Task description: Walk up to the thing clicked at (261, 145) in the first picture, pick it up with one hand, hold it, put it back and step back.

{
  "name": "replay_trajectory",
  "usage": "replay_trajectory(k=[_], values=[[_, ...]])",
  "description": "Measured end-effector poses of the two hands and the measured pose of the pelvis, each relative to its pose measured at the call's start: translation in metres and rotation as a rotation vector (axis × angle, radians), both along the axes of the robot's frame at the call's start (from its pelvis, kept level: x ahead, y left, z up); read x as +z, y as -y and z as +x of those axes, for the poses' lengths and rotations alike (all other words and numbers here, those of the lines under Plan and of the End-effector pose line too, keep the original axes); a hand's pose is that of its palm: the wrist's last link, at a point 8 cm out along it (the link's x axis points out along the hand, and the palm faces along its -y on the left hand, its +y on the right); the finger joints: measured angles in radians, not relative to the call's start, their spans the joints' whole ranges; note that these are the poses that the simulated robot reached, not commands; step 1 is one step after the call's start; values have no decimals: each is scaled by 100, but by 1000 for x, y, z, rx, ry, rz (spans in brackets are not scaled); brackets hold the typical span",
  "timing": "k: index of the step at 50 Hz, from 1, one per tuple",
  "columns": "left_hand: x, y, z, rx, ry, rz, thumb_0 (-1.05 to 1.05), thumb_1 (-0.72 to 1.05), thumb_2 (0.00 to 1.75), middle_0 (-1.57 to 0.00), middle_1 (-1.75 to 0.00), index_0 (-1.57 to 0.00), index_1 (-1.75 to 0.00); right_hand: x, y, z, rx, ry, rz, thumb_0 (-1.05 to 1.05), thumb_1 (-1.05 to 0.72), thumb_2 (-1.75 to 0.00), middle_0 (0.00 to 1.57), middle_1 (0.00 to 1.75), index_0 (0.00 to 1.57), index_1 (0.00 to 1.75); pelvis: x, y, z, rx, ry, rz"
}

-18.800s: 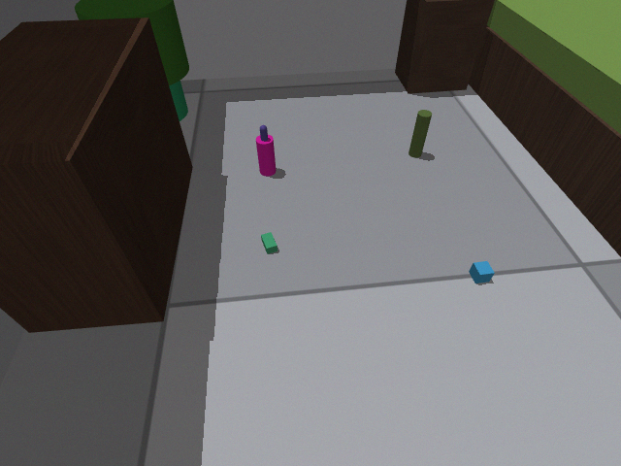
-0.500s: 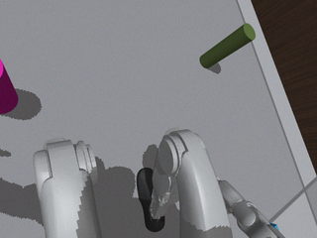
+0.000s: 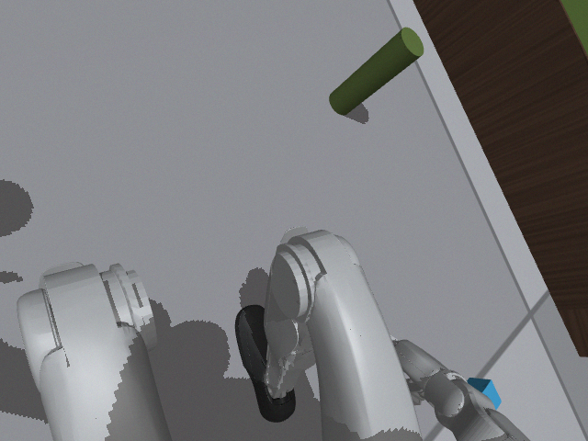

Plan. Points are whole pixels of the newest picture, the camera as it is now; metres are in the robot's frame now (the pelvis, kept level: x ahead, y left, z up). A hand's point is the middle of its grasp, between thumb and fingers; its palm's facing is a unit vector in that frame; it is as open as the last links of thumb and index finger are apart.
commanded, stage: close in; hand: left
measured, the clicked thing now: out of the picture +0.46 +0.33 -0.15
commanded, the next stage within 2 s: rest palm in 0.10 s
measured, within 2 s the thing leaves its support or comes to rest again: leaves its support in 1.40 s
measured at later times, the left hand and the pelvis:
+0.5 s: hand out of the picture +0.43 +0.34 -0.15, palm faces +0.50 -0.87 -0.04, open 17.1 cm; pelvis +0.00 -0.01 +0.00, yaw +0 degrees
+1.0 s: hand out of the picture +0.44 +0.34 -0.15, palm faces +0.47 -0.88 -0.04, open 11.4 cm; pelvis +0.00 +0.00 +0.00, yaw -1 degrees
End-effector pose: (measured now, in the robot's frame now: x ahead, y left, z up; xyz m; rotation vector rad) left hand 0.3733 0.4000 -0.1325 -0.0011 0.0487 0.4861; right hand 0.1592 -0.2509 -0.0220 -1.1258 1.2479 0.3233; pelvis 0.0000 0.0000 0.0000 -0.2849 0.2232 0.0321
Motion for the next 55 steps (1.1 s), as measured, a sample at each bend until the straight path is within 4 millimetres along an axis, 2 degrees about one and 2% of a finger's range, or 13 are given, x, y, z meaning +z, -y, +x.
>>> replay_trajectory(k=[9,21,33,44,50,55], values=[[-10,27,8,35,13,-38,-1,-61,9,-3,-14,-8,-10,-2,-2,-3,-24,-8,21,0,-89,-89,20,30,21,30,0,2,1,-8,2,2],[-9,21,8,45,-9,36,-1,-55,15,-4,-15,-7,-12,-10,7,3,-32,-40,12,0,-88,-89,20,30,21,30,-1,5,4,-7,-19,13],[-18,36,12,53,-18,2,-1,-45,23,-6,-20,-9,-17,-9,5,8,-30,-31,16,0,-87,-89,20,30,21,30,-1,5,5,-12,-18,11],[-12,20,16,55,5,42,-1,-17,42,-31,-43,-34,-40,-7,5,5,-33,-47,-7,0,-86,-89,20,30,21,30,-1,3,4,-12,-17,3],[-12,27,20,9,-11,31,0,-3,52,-45,-55,-48,-52,-5,3,4,-42,-43,0,0,-85,-88,20,30,21,30,1,1,4,-13,-20,-3],[-14,28,20,47,-6,8,0,-5,54,-53,-64,-52,-59,-3,2,3,-40,-44,3,0,-85,-88,20,30,21,30,3,2,4,-14,-20,-4]])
